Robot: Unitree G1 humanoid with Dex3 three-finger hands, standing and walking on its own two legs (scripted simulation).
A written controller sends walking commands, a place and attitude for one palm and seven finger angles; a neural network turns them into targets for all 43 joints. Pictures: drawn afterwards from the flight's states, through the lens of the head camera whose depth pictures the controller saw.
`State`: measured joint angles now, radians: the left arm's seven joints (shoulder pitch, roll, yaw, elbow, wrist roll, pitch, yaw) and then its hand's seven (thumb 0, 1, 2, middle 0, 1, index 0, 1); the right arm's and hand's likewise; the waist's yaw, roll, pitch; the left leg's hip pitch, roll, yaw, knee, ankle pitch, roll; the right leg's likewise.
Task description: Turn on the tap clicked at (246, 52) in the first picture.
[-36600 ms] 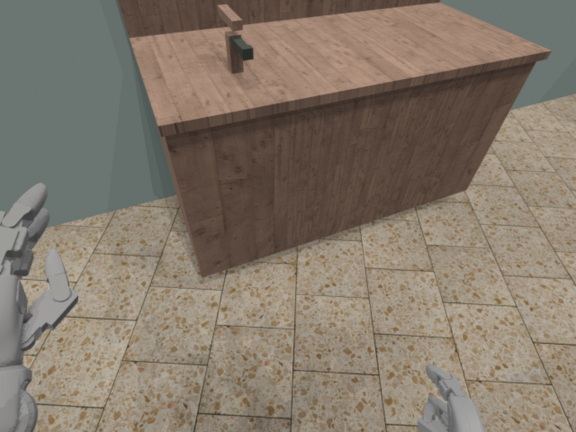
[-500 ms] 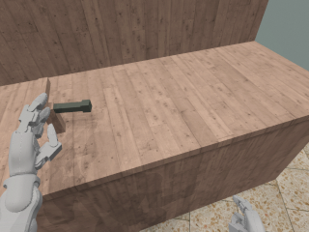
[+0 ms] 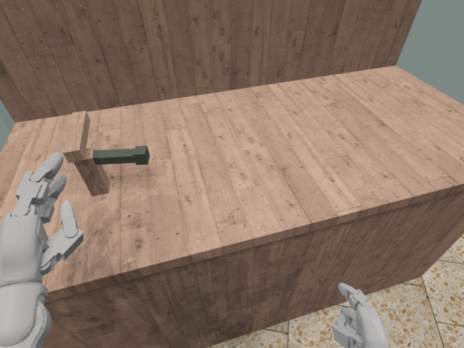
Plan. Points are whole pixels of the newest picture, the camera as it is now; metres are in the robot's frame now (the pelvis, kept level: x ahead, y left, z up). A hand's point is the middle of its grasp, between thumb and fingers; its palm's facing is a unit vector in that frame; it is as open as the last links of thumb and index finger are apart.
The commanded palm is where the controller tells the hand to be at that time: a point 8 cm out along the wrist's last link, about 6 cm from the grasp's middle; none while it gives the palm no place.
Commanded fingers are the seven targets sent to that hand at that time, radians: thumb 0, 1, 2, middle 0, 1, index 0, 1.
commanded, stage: step back with the hand held close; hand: left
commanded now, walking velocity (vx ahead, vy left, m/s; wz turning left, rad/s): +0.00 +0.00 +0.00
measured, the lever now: (141, 155) +0.43 +0.26 +0.10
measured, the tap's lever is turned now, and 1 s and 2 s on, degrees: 77 77 77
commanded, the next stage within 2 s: stop stepping back and stand still in 1.52 s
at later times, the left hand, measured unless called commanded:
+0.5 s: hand (84, 247) +0.19 +0.23 +0.15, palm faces +0.30 -0.85 -0.44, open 7.4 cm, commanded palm +0.14 +0.28 +0.17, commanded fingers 0.00 0.90 0.90 -0.20 -0.30 -0.20 -0.30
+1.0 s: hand (41, 291) +0.13 +0.25 +0.15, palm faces +0.41 -0.80 -0.44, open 7.4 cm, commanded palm +0.07 +0.29 +0.17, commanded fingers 0.00 0.90 0.90 -0.20 -0.30 -0.20 -0.30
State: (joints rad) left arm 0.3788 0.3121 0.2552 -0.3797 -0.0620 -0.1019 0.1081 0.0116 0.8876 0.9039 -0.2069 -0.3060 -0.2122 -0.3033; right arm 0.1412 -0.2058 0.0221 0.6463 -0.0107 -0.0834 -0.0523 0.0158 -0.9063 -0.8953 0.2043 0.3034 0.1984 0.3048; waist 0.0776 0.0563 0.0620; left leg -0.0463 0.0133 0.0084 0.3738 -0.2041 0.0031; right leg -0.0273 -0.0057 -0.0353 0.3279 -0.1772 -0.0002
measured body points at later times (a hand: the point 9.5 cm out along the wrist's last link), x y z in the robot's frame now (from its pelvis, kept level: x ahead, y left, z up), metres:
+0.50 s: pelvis -0.03 +0.01 -0.01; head +0.00 +0.00 +0.44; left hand +0.17 +0.27 +0.17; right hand +0.15 -0.23 -0.09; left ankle +0.01 +0.12 -0.75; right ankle +0.01 -0.12 -0.75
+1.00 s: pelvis -0.09 +0.01 -0.02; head -0.06 +0.01 +0.42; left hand +0.10 +0.29 +0.18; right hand +0.09 -0.22 -0.11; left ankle +0.01 +0.12 -0.74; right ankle +0.01 -0.12 -0.75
